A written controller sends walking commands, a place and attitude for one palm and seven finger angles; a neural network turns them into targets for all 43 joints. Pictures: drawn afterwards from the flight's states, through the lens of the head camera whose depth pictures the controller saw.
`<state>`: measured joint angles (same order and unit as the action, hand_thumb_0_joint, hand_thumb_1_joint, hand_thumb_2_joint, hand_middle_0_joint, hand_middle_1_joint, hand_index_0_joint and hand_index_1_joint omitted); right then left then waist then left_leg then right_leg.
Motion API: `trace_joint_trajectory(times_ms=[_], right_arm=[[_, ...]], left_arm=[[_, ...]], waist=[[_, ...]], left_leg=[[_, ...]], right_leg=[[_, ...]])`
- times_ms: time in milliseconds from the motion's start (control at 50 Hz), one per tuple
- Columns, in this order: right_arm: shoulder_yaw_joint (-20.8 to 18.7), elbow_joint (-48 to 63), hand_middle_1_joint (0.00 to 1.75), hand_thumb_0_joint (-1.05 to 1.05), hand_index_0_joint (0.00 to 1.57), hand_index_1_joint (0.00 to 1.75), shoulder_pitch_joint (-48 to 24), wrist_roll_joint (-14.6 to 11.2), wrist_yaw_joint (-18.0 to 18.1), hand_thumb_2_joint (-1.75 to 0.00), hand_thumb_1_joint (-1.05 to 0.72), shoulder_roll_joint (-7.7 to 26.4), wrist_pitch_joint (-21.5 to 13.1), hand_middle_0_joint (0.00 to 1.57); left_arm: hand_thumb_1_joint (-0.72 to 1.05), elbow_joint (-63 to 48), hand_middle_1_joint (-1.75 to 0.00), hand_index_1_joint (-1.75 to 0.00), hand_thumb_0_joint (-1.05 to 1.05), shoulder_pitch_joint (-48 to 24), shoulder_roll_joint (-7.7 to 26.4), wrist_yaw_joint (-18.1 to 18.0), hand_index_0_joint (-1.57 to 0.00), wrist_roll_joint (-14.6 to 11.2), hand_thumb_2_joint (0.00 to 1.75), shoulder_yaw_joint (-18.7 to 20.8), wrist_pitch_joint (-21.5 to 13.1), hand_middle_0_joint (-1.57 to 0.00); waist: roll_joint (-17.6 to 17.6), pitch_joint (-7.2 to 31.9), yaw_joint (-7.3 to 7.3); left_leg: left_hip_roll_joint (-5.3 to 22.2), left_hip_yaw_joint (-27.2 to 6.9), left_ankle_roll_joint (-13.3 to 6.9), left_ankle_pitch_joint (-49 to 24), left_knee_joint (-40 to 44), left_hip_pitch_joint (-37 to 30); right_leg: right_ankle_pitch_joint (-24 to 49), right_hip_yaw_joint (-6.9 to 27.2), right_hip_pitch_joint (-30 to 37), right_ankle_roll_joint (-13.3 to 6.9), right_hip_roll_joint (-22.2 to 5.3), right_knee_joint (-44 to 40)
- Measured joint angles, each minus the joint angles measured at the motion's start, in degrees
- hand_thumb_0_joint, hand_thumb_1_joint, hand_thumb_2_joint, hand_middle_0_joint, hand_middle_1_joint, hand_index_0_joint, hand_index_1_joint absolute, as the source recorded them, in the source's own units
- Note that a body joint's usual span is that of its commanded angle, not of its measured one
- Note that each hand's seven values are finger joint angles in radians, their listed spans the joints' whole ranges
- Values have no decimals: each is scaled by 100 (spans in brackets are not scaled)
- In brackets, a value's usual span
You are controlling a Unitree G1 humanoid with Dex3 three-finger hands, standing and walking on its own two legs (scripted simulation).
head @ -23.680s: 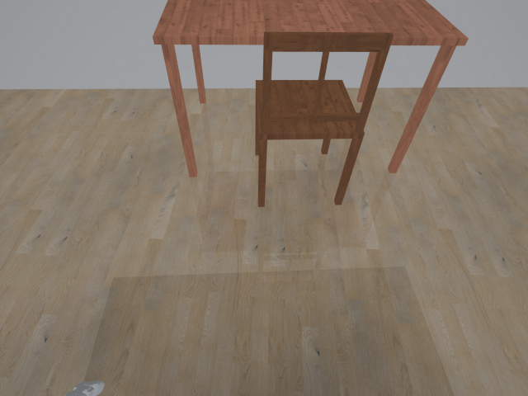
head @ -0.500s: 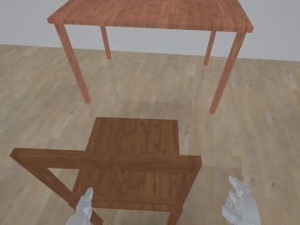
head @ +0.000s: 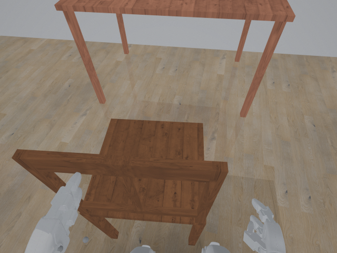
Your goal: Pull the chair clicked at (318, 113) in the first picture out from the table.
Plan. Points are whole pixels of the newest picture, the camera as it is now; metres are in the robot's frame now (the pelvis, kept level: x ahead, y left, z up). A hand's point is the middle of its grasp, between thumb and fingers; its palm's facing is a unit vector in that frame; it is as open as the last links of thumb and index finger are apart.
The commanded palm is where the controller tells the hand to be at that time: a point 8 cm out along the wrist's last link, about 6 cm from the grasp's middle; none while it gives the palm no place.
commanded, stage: draw the hand back to the body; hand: left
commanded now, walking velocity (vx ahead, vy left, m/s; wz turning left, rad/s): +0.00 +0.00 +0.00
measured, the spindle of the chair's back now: (132, 193) +0.27 +0.12 -0.04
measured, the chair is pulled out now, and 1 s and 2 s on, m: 0.69 0.69 0.69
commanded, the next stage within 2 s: step back with the hand held close in 1.10 s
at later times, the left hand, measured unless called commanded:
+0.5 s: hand (25, 183) +0.20 +0.23 +0.18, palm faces +0.38 -0.82 -0.43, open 12.6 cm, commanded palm +0.15 +0.27 +0.21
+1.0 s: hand (7, 145) +0.24 +0.25 +0.23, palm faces +0.44 -0.78 -0.45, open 7.6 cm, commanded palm +0.18 +0.30 +0.25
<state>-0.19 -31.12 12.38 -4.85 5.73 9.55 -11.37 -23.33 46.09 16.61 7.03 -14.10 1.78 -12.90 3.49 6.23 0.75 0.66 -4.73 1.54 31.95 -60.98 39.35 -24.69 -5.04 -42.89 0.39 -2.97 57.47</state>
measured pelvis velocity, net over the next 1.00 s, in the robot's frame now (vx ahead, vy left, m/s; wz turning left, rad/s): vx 0.04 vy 0.00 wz -0.02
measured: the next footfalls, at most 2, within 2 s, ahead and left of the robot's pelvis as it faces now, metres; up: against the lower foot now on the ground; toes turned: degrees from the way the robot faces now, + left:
none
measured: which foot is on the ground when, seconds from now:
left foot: down 0.00-1.00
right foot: down 0.00-1.00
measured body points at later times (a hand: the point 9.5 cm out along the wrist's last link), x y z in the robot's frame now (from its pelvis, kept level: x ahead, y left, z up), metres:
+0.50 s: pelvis +0.02 -0.01 +0.06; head +0.01 -0.04 +0.51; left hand +0.17 +0.27 +0.21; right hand +0.22 -0.23 -0.02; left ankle -0.01 +0.13 -0.67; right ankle +0.04 -0.13 -0.67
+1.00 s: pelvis +0.04 +0.00 +0.07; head +0.04 -0.04 +0.52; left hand +0.21 +0.29 +0.25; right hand +0.22 -0.23 -0.03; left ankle -0.01 +0.13 -0.67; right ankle +0.04 -0.13 -0.67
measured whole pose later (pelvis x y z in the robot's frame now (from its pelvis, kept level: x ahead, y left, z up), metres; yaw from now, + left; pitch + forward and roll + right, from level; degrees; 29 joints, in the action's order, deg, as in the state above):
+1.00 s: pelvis +0.04 +0.00 +0.07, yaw -1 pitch -2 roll -1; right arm 0.3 -39.5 9.8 -1.8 5.8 13.0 -8.5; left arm -24.6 27.8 20.0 -8.1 -3.6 19.7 -1.7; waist 5.2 -1.2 3.1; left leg 1.6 -2.3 1.5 19.0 -25.8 4.9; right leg -13.9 -4.0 -10.4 0.5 -1.7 26.4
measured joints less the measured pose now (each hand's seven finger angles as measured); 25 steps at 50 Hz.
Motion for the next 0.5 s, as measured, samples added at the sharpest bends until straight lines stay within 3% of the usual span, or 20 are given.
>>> trace_joint_trajectory(times_ms=[40,100,180,280,500], right_arm=[[33,-102,30,2,20,30,48,-15,40,-89,-90,10,-113,20],[97,-177,30,2,20,30,156,111,188,-89,-90,76,-50,20],[190,-248,30,2,20,30,182,216,295,-89,-90,166,53,20],[224,-381,30,2,20,30,63,268,301,-89,-90,240,76,20],[169,-526,30,1,20,30,-217,316,169,-89,-90,331,-1,20]], left_arm=[[-52,-22,-1,-5,-2,-55,44,-21,-10,-77,22,145,-44,-1],[-46,-232,-2,-7,-2,-230,323,-617,-13,640,24,238,562,-2],[-36,-402,-4,-10,-1,-388,327,-1262,-14,1040,29,374,1179,-3],[-20,-246,-7,-11,-1,-820,143,-1589,-12,1158,37,642,1286,-5],[19,-135,-16,-16,0,-1286,204,-1594,-12,1156,56,1099,1165,-11]], waist=[[9,-17,9],[48,-107,136],[137,-204,158],[174,-309,188],[135,-580,247]], left_leg=[[9,-33,10,-82,173,-162],[46,-47,36,-220,552,-642],[56,-30,17,-459,1182,-1362],[53,21,9,-741,1880,-2085],[95,113,34,-1131,2877,-2962]], right_leg=[[74,-40,189,-8,10,-191],[216,-70,690,-17,49,-592],[429,-79,1413,-17,65,-1200],[655,-53,2093,-14,68,-1804],[961,2,2866,-39,118,-2618]])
